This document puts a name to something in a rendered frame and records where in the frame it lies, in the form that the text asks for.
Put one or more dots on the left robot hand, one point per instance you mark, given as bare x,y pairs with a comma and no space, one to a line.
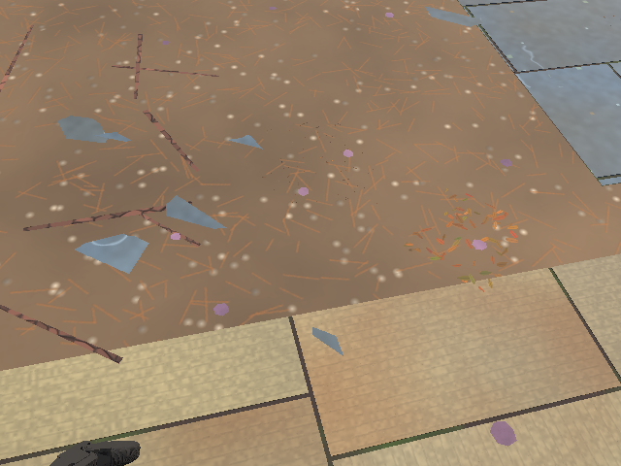
113,453

